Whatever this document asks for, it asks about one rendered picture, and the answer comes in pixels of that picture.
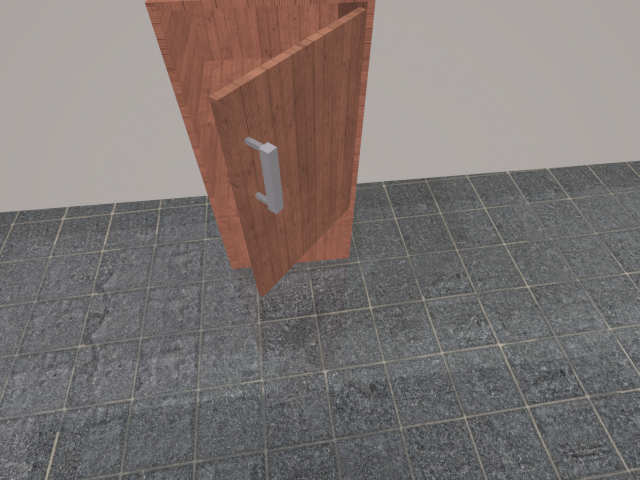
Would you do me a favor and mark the handle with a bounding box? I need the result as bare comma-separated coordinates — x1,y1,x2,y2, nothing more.
245,136,284,214

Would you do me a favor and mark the cupboard door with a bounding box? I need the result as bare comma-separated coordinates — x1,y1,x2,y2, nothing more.
209,7,367,296

